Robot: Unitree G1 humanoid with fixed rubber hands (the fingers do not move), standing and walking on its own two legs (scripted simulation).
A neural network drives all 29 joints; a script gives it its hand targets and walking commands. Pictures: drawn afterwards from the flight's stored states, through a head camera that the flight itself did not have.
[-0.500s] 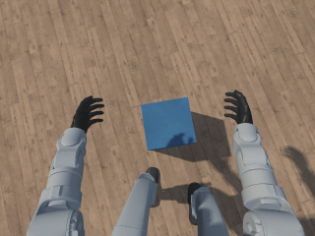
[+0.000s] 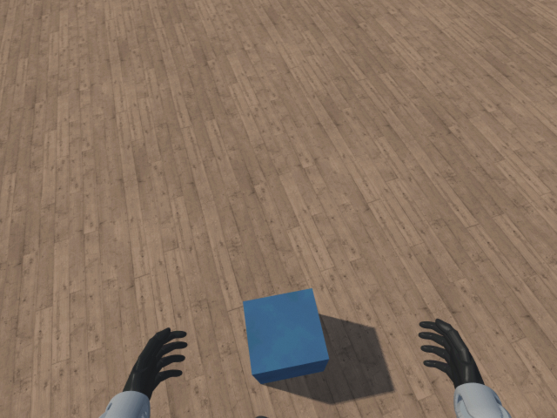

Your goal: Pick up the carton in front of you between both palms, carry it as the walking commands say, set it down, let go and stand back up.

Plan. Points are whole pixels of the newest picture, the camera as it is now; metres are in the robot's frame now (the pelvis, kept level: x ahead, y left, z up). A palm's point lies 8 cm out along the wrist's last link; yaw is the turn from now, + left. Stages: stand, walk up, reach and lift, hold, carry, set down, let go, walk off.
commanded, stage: let go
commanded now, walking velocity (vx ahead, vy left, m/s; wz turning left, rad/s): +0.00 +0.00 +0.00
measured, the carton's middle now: (285, 338) +0.35 +0.06 -0.65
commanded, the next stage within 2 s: stand in 0.54 s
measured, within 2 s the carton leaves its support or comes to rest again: neither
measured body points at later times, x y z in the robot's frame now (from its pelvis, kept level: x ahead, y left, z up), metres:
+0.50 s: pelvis +0.00 -0.01 +0.00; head +0.01 +0.00 +0.45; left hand +0.19 +0.23 -0.07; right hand +0.18 -0.24 -0.07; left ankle +0.00 +0.13 -0.74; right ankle -0.06 -0.11 -0.74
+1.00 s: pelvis +0.00 +0.02 +0.00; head +0.02 +0.05 +0.45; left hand +0.15 +0.30 -0.12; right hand +0.12 -0.28 -0.08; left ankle +0.00 +0.13 -0.74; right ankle -0.06 -0.11 -0.74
